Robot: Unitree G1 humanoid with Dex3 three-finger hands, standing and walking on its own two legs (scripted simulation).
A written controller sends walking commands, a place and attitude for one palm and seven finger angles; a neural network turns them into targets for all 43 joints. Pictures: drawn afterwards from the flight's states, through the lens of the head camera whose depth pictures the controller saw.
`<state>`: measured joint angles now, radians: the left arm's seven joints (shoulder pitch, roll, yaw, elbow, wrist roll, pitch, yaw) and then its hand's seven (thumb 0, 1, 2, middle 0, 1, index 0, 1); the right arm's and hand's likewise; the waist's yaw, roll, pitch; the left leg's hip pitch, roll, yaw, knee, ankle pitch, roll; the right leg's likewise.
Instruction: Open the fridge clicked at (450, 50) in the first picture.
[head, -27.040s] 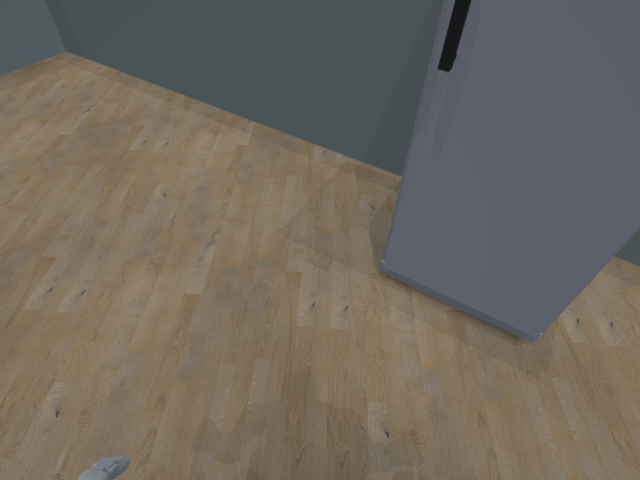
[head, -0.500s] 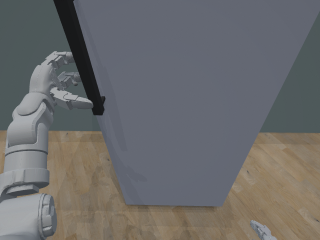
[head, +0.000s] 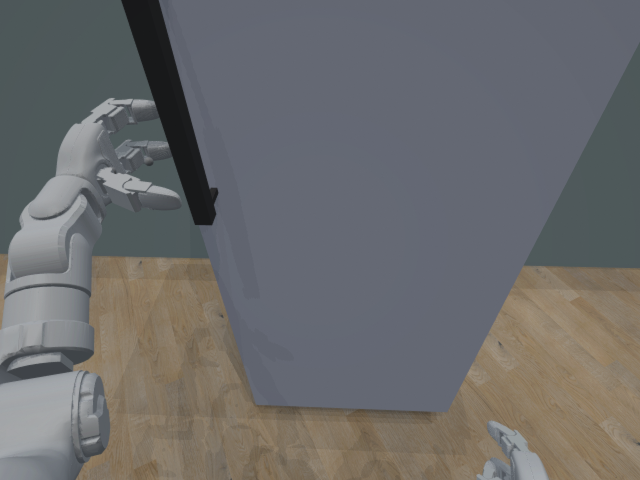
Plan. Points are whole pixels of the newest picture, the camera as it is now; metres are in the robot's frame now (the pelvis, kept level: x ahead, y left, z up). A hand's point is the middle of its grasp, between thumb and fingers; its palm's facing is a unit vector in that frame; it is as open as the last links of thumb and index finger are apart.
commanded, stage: move the hooked fingers beside the handle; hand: left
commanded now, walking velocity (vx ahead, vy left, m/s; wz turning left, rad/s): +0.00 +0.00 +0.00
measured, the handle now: (184, 119) +0.46 +0.19 +0.26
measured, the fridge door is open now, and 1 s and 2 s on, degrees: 0 0 0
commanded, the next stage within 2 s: none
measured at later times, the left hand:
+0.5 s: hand (128, 161) +0.40 +0.24 +0.24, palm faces +0.06 -1.00 -0.03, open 14.0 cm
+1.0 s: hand (118, 165) +0.39 +0.25 +0.24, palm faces +0.04 -1.00 -0.02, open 14.0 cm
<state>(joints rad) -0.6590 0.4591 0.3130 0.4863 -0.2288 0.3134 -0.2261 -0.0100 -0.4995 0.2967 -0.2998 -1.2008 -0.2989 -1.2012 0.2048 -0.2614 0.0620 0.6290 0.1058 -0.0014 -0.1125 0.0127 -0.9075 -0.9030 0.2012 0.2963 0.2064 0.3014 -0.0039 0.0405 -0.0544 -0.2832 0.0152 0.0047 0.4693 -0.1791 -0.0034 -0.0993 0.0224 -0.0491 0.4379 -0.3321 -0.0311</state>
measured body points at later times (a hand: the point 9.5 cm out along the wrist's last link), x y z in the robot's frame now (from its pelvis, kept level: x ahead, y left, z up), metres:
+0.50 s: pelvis +0.00 +0.01 +0.00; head -0.01 +0.00 +0.45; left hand +0.39 +0.30 +0.24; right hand +0.14 -0.25 -0.09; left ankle +0.04 +0.12 -0.74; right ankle -0.06 -0.09 -0.74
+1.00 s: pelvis +0.00 +0.01 +0.00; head -0.02 +0.00 +0.45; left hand +0.38 +0.31 +0.24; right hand +0.14 -0.24 -0.09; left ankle +0.04 +0.12 -0.74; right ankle -0.06 -0.09 -0.74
